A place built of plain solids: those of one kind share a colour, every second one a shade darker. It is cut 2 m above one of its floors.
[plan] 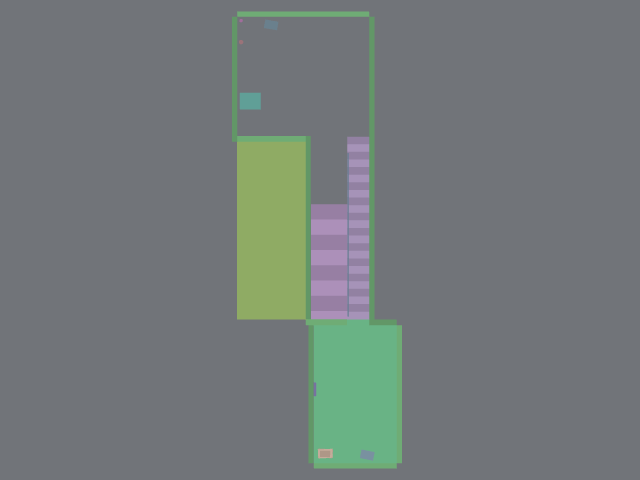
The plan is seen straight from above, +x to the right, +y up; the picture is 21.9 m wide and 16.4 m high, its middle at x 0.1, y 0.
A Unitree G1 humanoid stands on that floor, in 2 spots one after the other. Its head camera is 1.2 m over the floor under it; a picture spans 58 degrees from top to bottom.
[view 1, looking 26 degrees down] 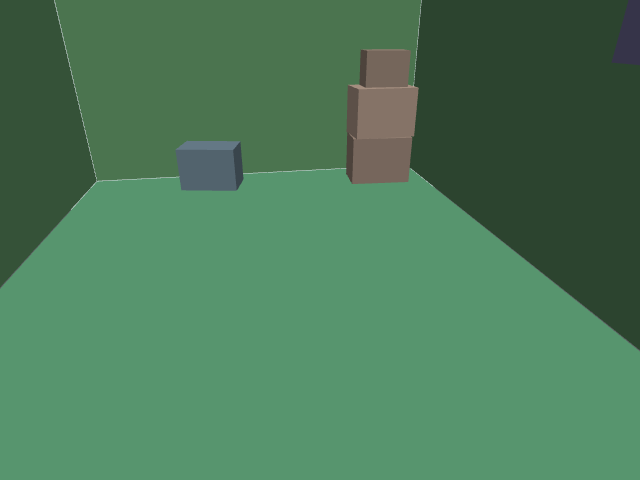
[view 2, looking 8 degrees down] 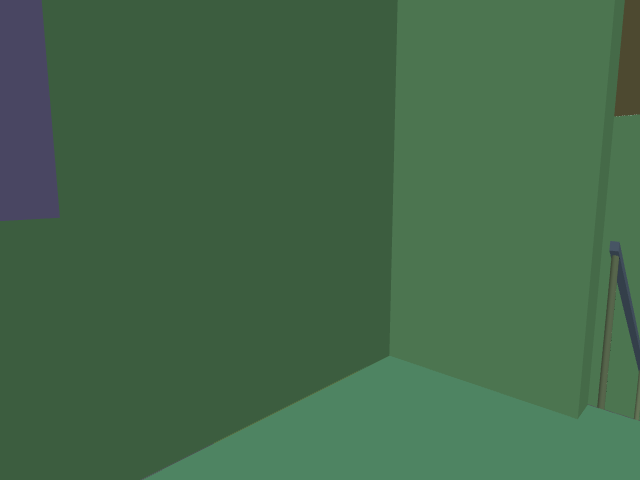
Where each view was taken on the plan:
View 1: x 1.43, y -3.71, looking -100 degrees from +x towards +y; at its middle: floor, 2.74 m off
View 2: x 1.51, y -5.28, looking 134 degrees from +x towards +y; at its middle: wall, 2.36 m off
